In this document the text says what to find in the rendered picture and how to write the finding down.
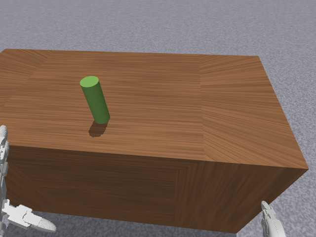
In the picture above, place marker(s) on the can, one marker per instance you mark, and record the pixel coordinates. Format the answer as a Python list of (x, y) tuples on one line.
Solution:
[(94, 95)]

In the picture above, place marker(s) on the right robot hand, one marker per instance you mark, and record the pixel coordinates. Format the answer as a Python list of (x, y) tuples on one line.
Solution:
[(272, 227)]

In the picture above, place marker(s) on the left robot hand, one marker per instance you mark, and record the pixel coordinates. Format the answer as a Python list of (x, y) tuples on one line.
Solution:
[(21, 216)]

